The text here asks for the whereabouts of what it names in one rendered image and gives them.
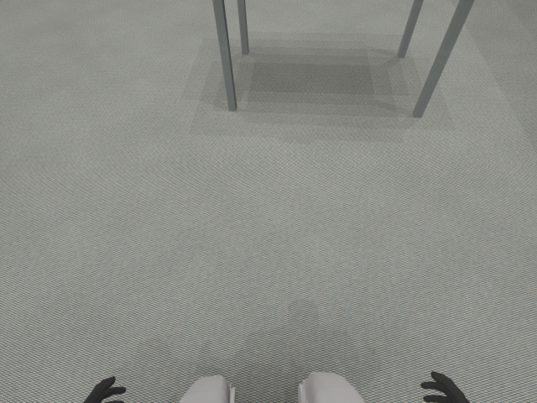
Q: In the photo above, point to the left robot thigh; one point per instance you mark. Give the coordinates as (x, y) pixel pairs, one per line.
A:
(210, 389)

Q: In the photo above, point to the robot left hand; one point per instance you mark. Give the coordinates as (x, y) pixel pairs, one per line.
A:
(102, 390)

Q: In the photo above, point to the robot thigh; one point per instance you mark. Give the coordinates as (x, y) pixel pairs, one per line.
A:
(326, 387)
(210, 389)

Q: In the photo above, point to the right robot thigh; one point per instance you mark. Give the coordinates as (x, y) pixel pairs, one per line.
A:
(326, 387)

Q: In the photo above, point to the table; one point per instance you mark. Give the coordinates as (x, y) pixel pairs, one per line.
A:
(460, 15)

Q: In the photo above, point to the robot right hand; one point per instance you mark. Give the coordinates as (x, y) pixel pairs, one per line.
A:
(444, 385)

